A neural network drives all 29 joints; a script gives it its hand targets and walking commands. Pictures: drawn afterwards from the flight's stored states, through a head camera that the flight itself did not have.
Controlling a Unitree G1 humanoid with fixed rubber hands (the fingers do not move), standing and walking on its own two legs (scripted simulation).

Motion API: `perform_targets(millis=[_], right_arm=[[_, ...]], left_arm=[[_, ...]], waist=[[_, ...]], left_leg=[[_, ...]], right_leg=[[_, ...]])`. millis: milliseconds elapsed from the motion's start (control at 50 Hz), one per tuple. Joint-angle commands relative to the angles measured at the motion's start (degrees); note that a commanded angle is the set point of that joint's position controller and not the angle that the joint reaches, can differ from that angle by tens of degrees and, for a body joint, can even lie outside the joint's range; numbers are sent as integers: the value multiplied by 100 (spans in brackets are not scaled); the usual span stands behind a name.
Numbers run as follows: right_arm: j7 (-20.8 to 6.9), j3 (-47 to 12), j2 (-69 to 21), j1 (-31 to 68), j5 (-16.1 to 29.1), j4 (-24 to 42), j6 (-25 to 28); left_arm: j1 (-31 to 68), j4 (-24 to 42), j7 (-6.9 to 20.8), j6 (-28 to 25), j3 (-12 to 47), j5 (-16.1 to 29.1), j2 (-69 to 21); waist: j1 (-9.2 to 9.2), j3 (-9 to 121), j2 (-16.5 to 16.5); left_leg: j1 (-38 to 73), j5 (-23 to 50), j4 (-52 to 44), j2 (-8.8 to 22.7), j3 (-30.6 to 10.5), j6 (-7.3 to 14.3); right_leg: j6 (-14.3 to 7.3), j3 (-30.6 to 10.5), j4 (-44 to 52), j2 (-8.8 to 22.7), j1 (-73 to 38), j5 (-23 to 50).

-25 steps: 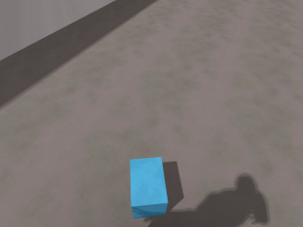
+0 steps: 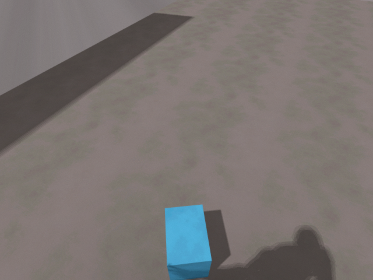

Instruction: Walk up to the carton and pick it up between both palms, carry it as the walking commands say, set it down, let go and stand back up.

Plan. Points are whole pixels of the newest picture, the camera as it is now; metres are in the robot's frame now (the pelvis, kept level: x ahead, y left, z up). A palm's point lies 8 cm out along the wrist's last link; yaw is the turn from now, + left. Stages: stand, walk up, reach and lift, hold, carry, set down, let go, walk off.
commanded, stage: walk up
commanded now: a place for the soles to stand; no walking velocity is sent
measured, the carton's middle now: (186, 242) +0.45 +0.00 -0.65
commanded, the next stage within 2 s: reach and lift in 2.00 s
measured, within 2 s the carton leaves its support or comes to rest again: neither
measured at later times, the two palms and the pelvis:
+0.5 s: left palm out of the picture +0.08 +0.24 -0.13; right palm out of the picture +0.04 -0.38 -0.14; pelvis -0.02 -0.06 -0.02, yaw +2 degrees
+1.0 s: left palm out of the picture +0.06 +0.25 -0.10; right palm out of the picture +0.11 -0.34 -0.12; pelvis +0.00 -0.06 +0.00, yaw +6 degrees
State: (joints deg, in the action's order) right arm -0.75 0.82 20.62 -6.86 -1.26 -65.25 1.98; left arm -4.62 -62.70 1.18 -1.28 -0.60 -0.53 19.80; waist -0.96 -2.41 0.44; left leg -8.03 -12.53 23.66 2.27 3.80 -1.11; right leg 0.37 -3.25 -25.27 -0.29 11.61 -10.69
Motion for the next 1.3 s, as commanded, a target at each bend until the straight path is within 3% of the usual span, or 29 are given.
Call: perform_targets(millis=[0, 20, 80, 120, 140, 200, 220, 240, 260, 280, 300, 360, 420, 460, 480, 500, 540, 600, 640, 660, 740, 780, 840, 880, 960, 1040, 1060, 1200, 1280], right_arm=[[200, 401, 1704, 95, 54, 296, 200], [249, 433, 1806, -12, 21, 345, 212], [339, 592, 1930, -46, 28, 568, 203], [386, 652, 1938, 22, -91, 740, 171], [412, 644, 1850, 59, -49, 882, 143], [388, 573, 1686, 153, -21, 1043, 132], [339, 534, 1712, 243, -37, 1078, 121], [309, 429, 1391, 229, -2, 1167, 53], [310, 320, 1001, 51, 120, 1259, -17], [345, 362, 1255, 40, 144, 1155, -76], [306, 449, 1310, 263, 53, 1064, -69], [241, 435, 1322, -304, 94, 916, -39], [228, 379, 1155, -573, 17, 764, 34], [256, 418, 1447, -619, -139, 783, 113], [242, 390, 1595, -171, -114, 908, 153], [180, 356, 1664, 151, 26, 921, 170], [131, 253, 1377, 65, 29, 791, 132], [155, 250, 1277, -134, 69, 692, 80], [180, 238, 1256, -85, 23, 665, 57], [159, 225, 1232, -35, 74, 614, 45], [142, 204, 1177, -33, 14, 554, 45], [134, 222, 1159, 88, 50, 580, 49], [145, 158, 1155, 111, 64, 574, 29], [159, 208, 1237, 210, -16, 542, 41], [158, 172, 1190, 264, 24, 602, 21], [152, 209, 1245, 235, -33, 576, 57], [127, 141, 1208, 347, 46, 618, 71], [147, 203, 1242, 240, -51, 588, 69], [155, 223, 1225, 184, 7, 558, 53]], left_arm=[[568, 517, 2, 60, -396, -111, 1516], [454, 497, 22, 138, -450, -14, 1410], [349, 729, 71, 276, -424, -94, 1254], [337, 816, 91, 342, -577, -123, 1255], [206, 929, 106, 360, -566, -103, 1301], [22, 887, 115, 340, -654, -96, 1198], [-342, 793, 130, 299, -718, -115, 1283], [-528, 651, 90, 233, -698, -219, 1448], [-290, 831, 73, 164, -810, -290, 1998], [79, 1001, 46, 140, -777, -209, 2147], [209, 944, 25, 132, -695, -166, 1866], [369, 1110, -66, 132, -665, -153, 1654], [395, 1104, -85, 82, -599, -64, 1601], [364, 1168, -75, 54, -402, 10, 1329], [266, 1103, -50, 64, -419, 76, 1226], [340, 926, -58, 57, -408, 81, 1257], [320, 767, -90, -54, -393, -1, 1326], [272, 621, -112, -92, -483, -5, 1557], [276, 524, -145, -106, -454, 3, 1527], [327, 545, -160, -99, -488, -2, 1536], [650, 537, -100, -65, -442, -7, 1241], [560, 402, -108, -60, -436, -30, 1261], [701, 423, -83, -50, -452, -29, 1233], [641, 379, -74, -31, -365, -8, 1180], [706, 349, -62, -55, -423, -87, 1364], [673, 344, -59, -74, -402, -43, 1255], [567, 342, -47, -82, -389, -18, 1161], [455, 271, -78, -93, -406, -34, 1154], [421, 254, -66, -89, -420, -57, 1295]], waist=[[-49, 107, -404], [3, 243, 271], [-118, 447, 626], [-142, 332, 1237], [-48, 261, 1177], [188, 152, 706], [364, 344, 796], [358, 497, 181], [264, 306, -1230], [185, 426, -725], [179, 260, -555], [80, 303, -1062], [-37, 537, -789], [-131, 844, 28], [121, 694, 419], [192, 541, 100], [194, 784, 74], [117, 592, -187], [129, 612, -2], [88, 534, -291], [38, 333, -255], [71, 572, -40], [86, 352, -273], [114, 312, 121], [96, 334, -226], [117, 313, 140], [186, 397, -212], [111, 403, 318], [119, 361, 248]], left_leg=[[-110, 1068, -708, 995, -1093, 529], [92, 1689, -704, 1343, -1273, 763], [573, 2677, -475, 2191, -1758, 1557], [162, 2983, -332, 2403, -1666, 1752], [-32, 2793, -176, 2325, -1411, 1772], [-362, 2682, 365, 1703, -891, 1137], [-518, 2476, 684, 1365, -548, 764], [-920, 1355, 1367, 865, -183, 404], [-1594, -820, 1942, 135, -147, 59], [-1199, -2152, 2333, -11, -464, 135], [-806, -2176, 2742, 63, -541, 118], [-959, -1698, 2210, 107, -600, 194], [-292, -966, 839, 22, -533, 289], [477, 709, 117, 521, -1348, 483], [-43, 591, -147, 996, -2163, 862], [-562, 591, 109, 950, -1945, 905], [-726, 963, 276, 476, -1101, 459], [-571, 687, 618, 141, -733, 198], [-538, 958, 542, 179, -791, 244], [-419, 984, 516, 162, -868, 240], [-282, 1123, 40, 268, -931, 333], [-95, 1769, 17, 364, -980, 329], [-344, 1347, -140, 357, -1034, 330], [-341, 1021, -198, 333, -1034, 332], [-536, 1133, -347, 328, -1044, 292], [-368, 1212, -410, 329, -1073, 302], [-385, 1407, -405, 364, -1357, 351], [-356, 1400, -450, 353, -1241, 336], [-349, 1409, -422, 337, -1170, 349]], right_leg=[[-297, -329, -176, 321, 223, 796], [-233, -266, -536, 220, 479, 529], [-154, -190, -1639, 171, 1072, -1111], [-142, -257, -2506, 367, 1147, -1968], [-166, -215, -2651, 320, 1172, -1993], [-232, 77, -1140, 328, 468, -1522], [-288, 195, -250, 242, -175, -373], [-352, -372, 430, 560, -687, 302], [-652, -1828, 1066, 1435, -663, 131], [-1208, -2038, 1122, 1900, 83, -423], [-1376, -1930, 925, 1931, 729, -517], [-1066, -1073, 376, 1517, 134, 119], [-970, -939, -24, 1652, 113, 424], [-514, -368, -687, 1221, 471, 895], [-193, 50, -753, 729, 455, -25], [-155, 148, -375, 479, -215, -470], [-380, -126, 67, 851, -926, 309], [-686, -382, 337, 1397, -809, 739], [-702, -430, 411, 1421, -905, 1089], [-714, -257, 517, 1389, -688, 1048], [-447, 166, 657, 1025, -505, 323], [-251, 352, 555, 901, -835, 793], [-313, 392, 667, 890, -775, 206], [-293, 237, 810, 990, -656, -253], [-276, 375, 931, 917, -1059, 106], [-254, 432, 935, 977, -889, -19], [-264, 370, 988, 946, -997, 172], [-259, 414, 933, 999, -1002, 56], [-189, 505, 934, 903, -1104, 245]])
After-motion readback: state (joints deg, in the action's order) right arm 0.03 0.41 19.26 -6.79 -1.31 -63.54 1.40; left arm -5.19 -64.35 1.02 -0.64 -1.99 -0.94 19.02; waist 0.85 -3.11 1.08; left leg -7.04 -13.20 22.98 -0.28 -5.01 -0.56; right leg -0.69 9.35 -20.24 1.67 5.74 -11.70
